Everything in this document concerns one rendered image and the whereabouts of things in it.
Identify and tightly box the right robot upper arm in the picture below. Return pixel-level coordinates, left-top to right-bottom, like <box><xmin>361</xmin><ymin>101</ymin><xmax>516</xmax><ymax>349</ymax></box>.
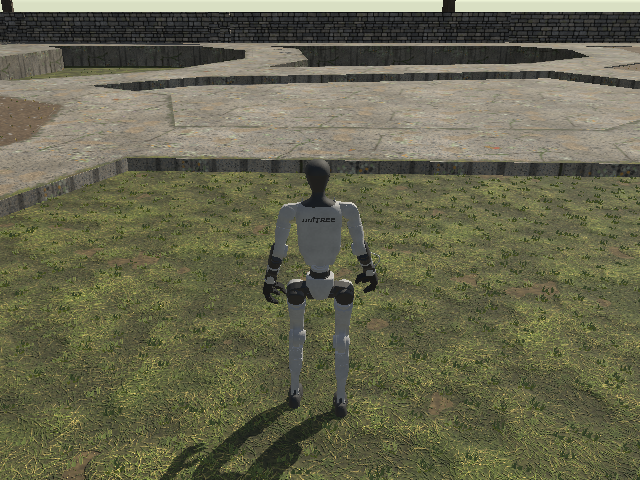
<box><xmin>339</xmin><ymin>201</ymin><xmax>367</xmax><ymax>256</ymax></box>

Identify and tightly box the left robot hand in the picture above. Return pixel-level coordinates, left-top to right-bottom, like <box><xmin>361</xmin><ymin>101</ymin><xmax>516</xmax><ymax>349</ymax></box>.
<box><xmin>263</xmin><ymin>281</ymin><xmax>286</xmax><ymax>304</ymax></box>

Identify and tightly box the robot right shin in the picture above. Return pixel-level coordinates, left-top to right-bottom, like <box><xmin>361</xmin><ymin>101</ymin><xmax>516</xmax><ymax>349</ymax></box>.
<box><xmin>335</xmin><ymin>335</ymin><xmax>350</xmax><ymax>403</ymax></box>

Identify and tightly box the right robot hand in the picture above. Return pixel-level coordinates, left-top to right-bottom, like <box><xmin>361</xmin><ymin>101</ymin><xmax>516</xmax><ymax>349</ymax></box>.
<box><xmin>355</xmin><ymin>272</ymin><xmax>378</xmax><ymax>293</ymax></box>

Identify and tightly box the right robot forearm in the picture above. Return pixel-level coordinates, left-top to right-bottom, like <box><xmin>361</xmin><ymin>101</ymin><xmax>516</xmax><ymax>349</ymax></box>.
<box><xmin>357</xmin><ymin>240</ymin><xmax>376</xmax><ymax>276</ymax></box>

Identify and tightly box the humanoid robot torso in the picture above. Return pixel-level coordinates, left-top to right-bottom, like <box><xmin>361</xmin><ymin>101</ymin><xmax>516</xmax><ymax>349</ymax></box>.
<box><xmin>295</xmin><ymin>197</ymin><xmax>342</xmax><ymax>300</ymax></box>

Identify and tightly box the left robot forearm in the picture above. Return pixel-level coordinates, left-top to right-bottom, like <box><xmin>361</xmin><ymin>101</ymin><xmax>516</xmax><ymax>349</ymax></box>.
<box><xmin>264</xmin><ymin>243</ymin><xmax>283</xmax><ymax>284</ymax></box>

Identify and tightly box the left robot upper arm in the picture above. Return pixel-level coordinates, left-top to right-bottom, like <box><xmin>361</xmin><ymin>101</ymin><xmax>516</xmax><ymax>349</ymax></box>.
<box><xmin>272</xmin><ymin>202</ymin><xmax>298</xmax><ymax>258</ymax></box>

